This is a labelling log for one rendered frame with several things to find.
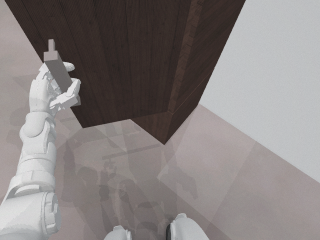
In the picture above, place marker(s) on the handle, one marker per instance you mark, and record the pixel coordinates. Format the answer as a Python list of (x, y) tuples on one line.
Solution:
[(58, 70)]

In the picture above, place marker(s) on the robot shin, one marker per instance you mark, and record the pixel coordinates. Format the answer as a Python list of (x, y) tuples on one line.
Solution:
[(117, 227), (182, 215)]

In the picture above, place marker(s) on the robot left upper arm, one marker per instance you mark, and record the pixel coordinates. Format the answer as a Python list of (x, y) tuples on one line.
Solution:
[(30, 217)]

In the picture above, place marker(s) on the left robot hand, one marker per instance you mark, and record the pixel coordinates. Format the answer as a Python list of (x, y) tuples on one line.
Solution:
[(42, 92)]

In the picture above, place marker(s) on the robot left forearm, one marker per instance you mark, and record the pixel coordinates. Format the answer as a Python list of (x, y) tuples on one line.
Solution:
[(37, 163)]

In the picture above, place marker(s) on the left robot shin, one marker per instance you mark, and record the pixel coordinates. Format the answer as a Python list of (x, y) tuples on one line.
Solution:
[(117, 227)]

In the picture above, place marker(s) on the right robot shin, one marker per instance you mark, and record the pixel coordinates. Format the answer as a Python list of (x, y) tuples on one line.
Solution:
[(182, 215)]

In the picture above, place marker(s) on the cupboard door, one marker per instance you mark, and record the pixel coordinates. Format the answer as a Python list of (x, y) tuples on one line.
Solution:
[(125, 52)]

